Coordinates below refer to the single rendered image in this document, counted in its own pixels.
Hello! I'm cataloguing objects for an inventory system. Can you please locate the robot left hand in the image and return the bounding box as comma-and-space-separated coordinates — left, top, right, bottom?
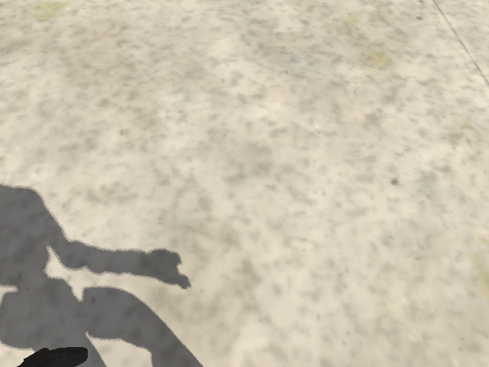
17, 347, 88, 367

